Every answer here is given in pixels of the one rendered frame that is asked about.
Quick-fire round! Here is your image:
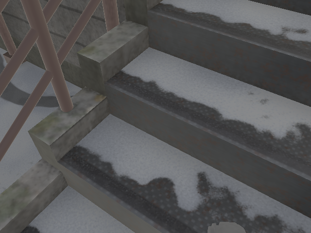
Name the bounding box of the robot right thigh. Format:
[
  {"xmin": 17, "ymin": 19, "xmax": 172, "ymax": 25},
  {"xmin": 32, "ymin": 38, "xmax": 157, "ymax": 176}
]
[{"xmin": 207, "ymin": 221, "xmax": 246, "ymax": 233}]

